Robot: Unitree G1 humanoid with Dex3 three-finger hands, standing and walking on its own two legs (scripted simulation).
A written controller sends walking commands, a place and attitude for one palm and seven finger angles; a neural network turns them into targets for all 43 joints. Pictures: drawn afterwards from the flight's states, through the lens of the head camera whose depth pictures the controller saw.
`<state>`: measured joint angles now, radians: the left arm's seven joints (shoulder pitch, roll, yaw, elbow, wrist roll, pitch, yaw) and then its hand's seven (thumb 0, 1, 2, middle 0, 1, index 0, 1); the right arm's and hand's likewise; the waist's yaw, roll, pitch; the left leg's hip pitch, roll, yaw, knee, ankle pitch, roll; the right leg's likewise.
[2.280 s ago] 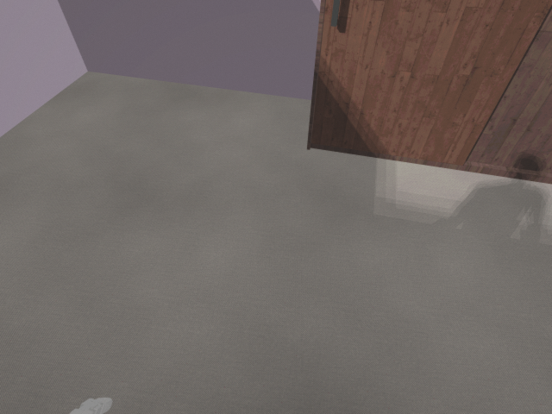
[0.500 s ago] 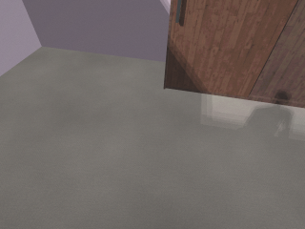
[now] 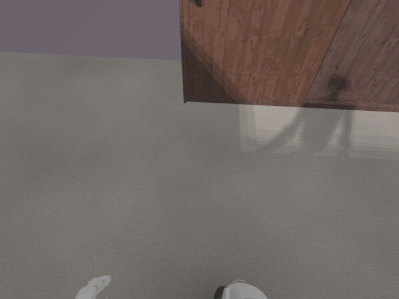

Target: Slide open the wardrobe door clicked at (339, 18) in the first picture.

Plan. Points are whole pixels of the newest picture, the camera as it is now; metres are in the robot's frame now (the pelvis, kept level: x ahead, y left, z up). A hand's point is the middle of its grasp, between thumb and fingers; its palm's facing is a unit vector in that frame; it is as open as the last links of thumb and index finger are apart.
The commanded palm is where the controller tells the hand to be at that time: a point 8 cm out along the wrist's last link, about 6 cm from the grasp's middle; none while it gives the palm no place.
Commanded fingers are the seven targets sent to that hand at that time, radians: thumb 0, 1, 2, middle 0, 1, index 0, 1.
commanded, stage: walk to a spot facing it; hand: left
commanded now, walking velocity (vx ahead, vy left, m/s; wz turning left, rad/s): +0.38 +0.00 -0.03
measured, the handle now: out of the picture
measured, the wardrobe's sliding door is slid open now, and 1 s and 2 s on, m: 0.00 0.00 0.00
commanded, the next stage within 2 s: take the last steps up to it in 1.22 s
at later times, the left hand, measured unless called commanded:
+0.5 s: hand (112, 291) +0.15 +0.21 -0.16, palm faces +0.07 -0.99 -0.14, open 7.4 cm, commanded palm none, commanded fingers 0.00 0.90 0.90 -0.20 -0.30 -0.20 -0.30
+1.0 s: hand (159, 165) +0.48 +0.15 -0.14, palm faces -0.02 -0.98 -0.22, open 7.3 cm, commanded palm none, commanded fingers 0.00 0.90 0.90 -0.20 -0.30 -0.20 -0.30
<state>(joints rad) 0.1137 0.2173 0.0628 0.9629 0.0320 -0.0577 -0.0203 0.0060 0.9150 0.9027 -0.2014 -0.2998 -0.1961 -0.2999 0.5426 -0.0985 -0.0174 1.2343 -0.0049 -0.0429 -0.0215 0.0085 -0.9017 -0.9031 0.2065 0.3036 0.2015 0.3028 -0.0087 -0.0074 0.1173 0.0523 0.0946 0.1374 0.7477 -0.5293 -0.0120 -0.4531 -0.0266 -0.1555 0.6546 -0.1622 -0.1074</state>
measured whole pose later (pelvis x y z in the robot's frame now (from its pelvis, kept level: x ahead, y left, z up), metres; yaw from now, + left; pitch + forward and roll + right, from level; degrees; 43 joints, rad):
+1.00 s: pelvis +0.41 -0.03 +0.02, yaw -4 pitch -2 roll -1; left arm 0.21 0.16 0.07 1.04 0.03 -0.07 0.01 0.00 0.93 0.90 -0.20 -0.30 -0.20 -0.30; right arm 0.33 -0.15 -0.06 1.13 -0.02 -0.01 0.00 0.01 -0.91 -0.90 0.20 0.30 0.20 0.30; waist -0.02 0.04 0.05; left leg -0.46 0.14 0.07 1.21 -0.33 0.00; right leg -0.28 -0.04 -0.18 0.56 -0.25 -0.04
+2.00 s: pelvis +0.75 -0.05 +0.03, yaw -2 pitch -1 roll +0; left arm 0.22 0.15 0.06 1.04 0.02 -0.07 0.02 -0.02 0.95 0.90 -0.21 -0.30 -0.20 -0.30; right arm 0.36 -0.14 -0.06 1.14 -0.02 0.00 0.00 0.01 -0.91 -0.90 0.20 0.30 0.20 0.30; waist -0.01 0.04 0.03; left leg -0.42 0.11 0.09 1.06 -0.36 -0.01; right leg -0.21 -0.02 -0.17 0.47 -0.25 -0.04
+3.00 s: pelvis +0.93 -0.03 +0.02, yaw -1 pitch -2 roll -1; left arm 0.12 0.14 0.05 1.02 0.02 0.02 0.05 0.00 0.92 0.90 -0.21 -0.30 -0.20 -0.30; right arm 0.28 -0.13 -0.05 1.09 -0.01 0.05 -0.02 0.01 -0.91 -0.90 0.20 0.30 0.20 0.30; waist -0.01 0.02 0.09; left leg -0.26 0.05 0.10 0.63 -0.40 -0.03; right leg -0.29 -0.04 -0.14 0.55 -0.23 -0.03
